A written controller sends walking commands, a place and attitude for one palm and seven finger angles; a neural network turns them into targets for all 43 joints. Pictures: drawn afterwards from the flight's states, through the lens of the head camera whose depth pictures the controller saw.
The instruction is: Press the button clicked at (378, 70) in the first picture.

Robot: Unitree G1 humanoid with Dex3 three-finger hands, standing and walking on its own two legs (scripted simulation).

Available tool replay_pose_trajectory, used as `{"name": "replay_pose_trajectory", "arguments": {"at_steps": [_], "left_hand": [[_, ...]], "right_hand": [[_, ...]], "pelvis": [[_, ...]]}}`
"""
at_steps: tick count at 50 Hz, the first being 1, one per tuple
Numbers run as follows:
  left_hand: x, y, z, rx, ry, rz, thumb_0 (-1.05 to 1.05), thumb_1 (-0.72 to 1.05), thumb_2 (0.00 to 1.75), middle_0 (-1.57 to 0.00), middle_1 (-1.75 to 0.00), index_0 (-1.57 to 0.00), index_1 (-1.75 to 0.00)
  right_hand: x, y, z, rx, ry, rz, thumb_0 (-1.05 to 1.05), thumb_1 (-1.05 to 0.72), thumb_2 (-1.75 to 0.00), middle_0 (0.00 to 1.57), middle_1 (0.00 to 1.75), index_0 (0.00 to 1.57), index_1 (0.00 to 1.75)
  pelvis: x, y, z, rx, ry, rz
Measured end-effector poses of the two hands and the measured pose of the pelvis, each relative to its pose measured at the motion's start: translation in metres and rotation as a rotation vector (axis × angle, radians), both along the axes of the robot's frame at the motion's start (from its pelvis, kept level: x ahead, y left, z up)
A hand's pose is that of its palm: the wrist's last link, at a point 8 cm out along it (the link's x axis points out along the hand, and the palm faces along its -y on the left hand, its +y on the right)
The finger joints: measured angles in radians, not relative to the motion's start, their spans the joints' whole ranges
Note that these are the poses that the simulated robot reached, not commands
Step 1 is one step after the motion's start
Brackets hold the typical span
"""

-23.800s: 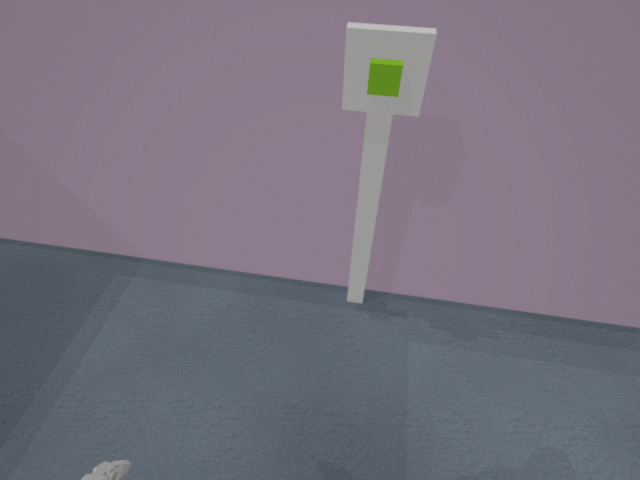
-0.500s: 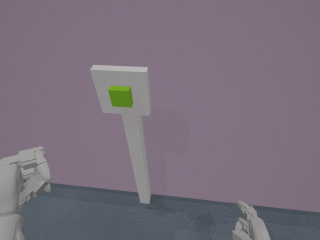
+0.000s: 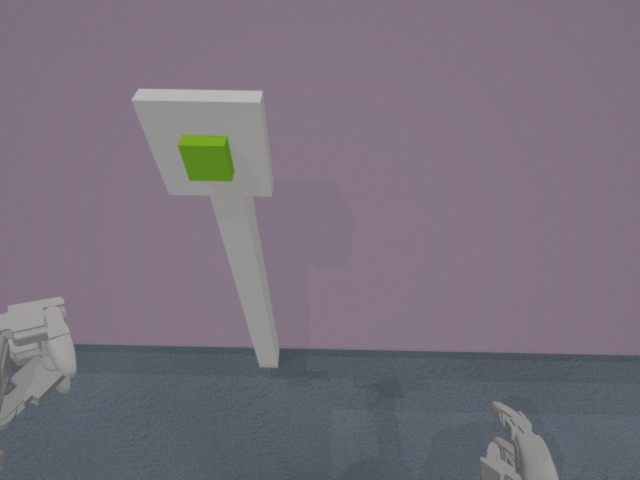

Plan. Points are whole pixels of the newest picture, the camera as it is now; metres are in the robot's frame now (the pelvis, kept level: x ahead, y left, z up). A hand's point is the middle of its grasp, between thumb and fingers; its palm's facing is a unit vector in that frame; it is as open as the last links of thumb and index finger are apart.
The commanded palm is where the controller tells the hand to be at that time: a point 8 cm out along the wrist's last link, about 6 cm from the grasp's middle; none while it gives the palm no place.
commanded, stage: step back with the hand held close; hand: left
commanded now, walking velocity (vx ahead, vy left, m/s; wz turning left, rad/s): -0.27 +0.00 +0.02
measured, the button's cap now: (208, 157) +0.52 +0.20 +0.12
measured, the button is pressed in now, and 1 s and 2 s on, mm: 0 0 0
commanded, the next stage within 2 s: stop stepping back and stand still in 1.00 s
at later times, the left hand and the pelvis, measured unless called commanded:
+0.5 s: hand out of the picture +0.10 +0.26 +0.16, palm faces +0.45 -0.76 -0.46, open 3.1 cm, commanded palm +0.04 +0.29 +0.18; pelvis -0.07 +0.01 -0.03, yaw +3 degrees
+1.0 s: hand out of the picture +0.01 +0.28 +0.18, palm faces +0.44 -0.79 -0.43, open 3.1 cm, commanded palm -0.05 +0.30 +0.18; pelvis -0.17 +0.02 +0.00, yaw +2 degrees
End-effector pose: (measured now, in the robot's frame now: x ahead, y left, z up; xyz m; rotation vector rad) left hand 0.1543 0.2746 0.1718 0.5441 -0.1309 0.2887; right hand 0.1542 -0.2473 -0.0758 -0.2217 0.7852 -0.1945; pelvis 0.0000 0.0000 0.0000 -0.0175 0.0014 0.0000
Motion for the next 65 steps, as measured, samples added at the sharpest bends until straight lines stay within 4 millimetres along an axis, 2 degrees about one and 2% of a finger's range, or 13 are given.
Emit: {"name": "replay_pose_trajectory", "arguments": {"at_steps": [6, 12, 17, 25, 33, 38, 42, 46, 49, 55, 60, 63, 65], "left_hand": [[-0.022, 0.011, 0.007, 0.037, -0.068, 0.013, 0.02, 0.89, 0.90, -1.31, -1.50, -1.31, -1.50], [-0.046, 0.015, -0.001, 0.014, -0.107, 0.042, 0.01, 0.89, 0.90, -1.31, -1.50, -1.31, -1.50], [-0.063, 0.014, -0.004, 0.002, -0.160, 0.044, 0.02, 0.89, 0.90, -1.31, -1.50, -1.31, -1.50], [-0.092, 0.018, 0.007, 0.080, -0.254, 0.037, 0.01, 0.89, 0.90, -1.31, -1.50, -1.31, -1.50], [-0.121, 0.016, 0.005, 0.107, -0.281, 0.081, 0.01, 0.89, 0.90, -1.31, -1.50, -1.31, -1.50], [-0.135, 0.009, 0.000, 0.020, -0.285, 0.045, 0.01, 0.89, 0.90, -1.31, -1.50, -1.31, -1.50], [-0.150, 0.019, 0.000, 0.030, -0.280, -0.001, 0.01, 0.88, 0.90, -1.31, -1.50, -1.31, -1.50], [-0.165, 0.036, 0.006, 0.071, -0.250, 0.018, 0.01, 0.88, 0.90, -1.31, -1.50, -1.31, -1.50], [-0.178, 0.041, 0.016, 0.047, -0.242, 0.030, 0.01, 0.88, 0.90, -1.31, -1.50, -1.31, -1.50], [-0.196, 0.013, 0.019, -0.046, -0.237, -0.058, 0.02, 0.89, 0.90, -1.31, -1.50, -1.31, -1.50], [-0.216, -0.015, 0.015, -0.010, -0.180, -0.125, 0.01, 0.89, 0.90, -1.31, -1.50, -1.31, -1.50], [-0.242, -0.030, 0.016, 0.052, -0.129, -0.149, 0.02, 0.89, 0.90, -1.31, -1.50, -1.31, -1.50], [-0.262, -0.033, 0.024, 0.069, -0.116, -0.143, 0.02, 0.89, 0.90, -1.31, -1.50, -1.31, -1.50]], "right_hand": [[-0.009, 0.009, 0.004, -0.010, -0.038, 0.007, 0.01, -0.90, -0.90, 0.20, 0.30, 0.20, 0.30], [-0.018, 0.021, 0.005, -0.003, -0.101, 0.043, 0.01, -0.90, -0.90, 0.20, 0.30, 0.20, 0.30], [-0.035, 0.027, 0.001, -0.017, -0.107, 0.075, 0.01, -0.90, -0.90, 0.20, 0.30, 0.20, 0.30], [-0.067, 0.027, -0.009, -0.034, -0.078, 0.092, 0.01, -0.90, -0.90, 0.20, 0.30, 0.20, 0.30], [-0.081, 0.023, -0.024, -0.015, -0.073, 0.115, 0.01, -0.90, -0.90, 0.20, 0.30, 0.20, 0.30], [-0.097, 0.022, -0.019, -0.033, -0.015, 0.131, 0.01, -0.90, -0.90, 0.20, 0.30, 0.20, 0.30], [-0.114, 0.027, -0.008, -0.071, -0.014, 0.116, 0.01, -0.90, -0.90, 0.20, 0.30, 0.20, 0.30], [-0.134, 0.038, 0.001, -0.071, -0.039, 0.108, 0.01, -0.90, -0.90, 0.20, 0.30, 0.20, 0.30], [-0.154, 0.047, 0.008, -0.030, -0.045, 0.095, 0.01, -0.90, -0.90, 0.20, 0.30, 0.20, 0.30], [-0.195, 0.050, 0.014, 0.025, -0.073, 0.078, 0.01, -0.90, -0.90, 0.20, 0.30, 0.20, 0.30], [-0.236, 0.032, 0.008, 0.055, -0.102, 0.050, 0.01, -0.90, -0.90, 0.21, 0.30, 0.20, 0.30], [-0.266, 0.012, -0.002, 0.059, -0.077, 0.024, 0.01, -0.90, -0.90, 0.21, 0.30, 0.20, 0.30], [-0.289, -0.001, -0.004, 0.045, -0.022, 0.001, 0.01, -0.90, -0.90, 0.20, 0.30, 0.20, 0.30]], "pelvis": [[-0.016, 0.005, -0.005, 0.003, -0.007, -0.002], [-0.037, 0.008, -0.013, 0.002, -0.019, -0.003], [-0.053, 0.009, -0.018, -0.010, -0.023, 0.015], [-0.073, 0.008, -0.026, -0.008, -0.038, 0.055], [-0.095, -0.001, -0.034, -0.010, -0.049, 0.079], [-0.117, 0.001, -0.029, 0.008, -0.025, 0.087], [-0.133, 0.010, -0.028, 0.012, 0.012, 0.091], [-0.153, 0.015, -0.018, -0.017, 0.011, 0.079], [-0.165, 0.017, -0.007, -0.050, 0.019, 0.044], [-0.200, 0.012, 0.002, -0.060, 0.033, -0.029], [-0.242, -0.007, -0.004, -0.029, 0.049, -0.040], [-0.266, -0.018, -0.009, -0.008, 0.038, -0.044], [-0.272, -0.021, -0.004, 0.007, 0.038, -0.050]]}}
